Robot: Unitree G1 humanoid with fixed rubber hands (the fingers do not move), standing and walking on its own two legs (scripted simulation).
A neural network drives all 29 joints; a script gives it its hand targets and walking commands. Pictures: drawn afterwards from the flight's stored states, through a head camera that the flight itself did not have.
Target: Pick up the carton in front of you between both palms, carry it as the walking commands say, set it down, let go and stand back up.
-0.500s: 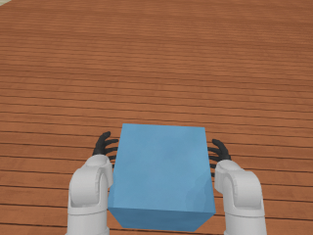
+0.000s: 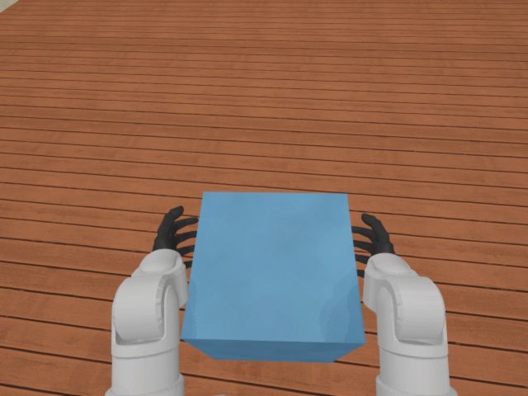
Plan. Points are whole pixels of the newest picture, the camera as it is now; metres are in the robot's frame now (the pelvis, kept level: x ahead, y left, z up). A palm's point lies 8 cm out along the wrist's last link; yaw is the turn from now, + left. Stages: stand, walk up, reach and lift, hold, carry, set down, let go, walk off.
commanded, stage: carry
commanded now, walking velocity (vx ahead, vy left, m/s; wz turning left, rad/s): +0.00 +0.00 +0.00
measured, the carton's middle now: (273, 285) +0.29 +0.01 -0.03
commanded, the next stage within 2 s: hold in 1.86 s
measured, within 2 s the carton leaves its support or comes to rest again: neither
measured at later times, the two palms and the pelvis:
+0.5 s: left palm (179, 182) +0.42 +0.15 +0.09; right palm (360, 191) +0.40 -0.14 +0.08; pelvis +0.14 +0.02 -0.01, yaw -3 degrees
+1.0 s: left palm (184, 207) +0.39 +0.15 +0.06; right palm (366, 218) +0.36 -0.14 +0.06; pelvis +0.10 +0.02 -0.01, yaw -3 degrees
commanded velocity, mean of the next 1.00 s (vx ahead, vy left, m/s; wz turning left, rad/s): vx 0.00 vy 0.00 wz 0.00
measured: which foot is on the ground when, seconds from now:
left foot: up 0.00-0.12, down 0.14-1.00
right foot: down 0.00-1.00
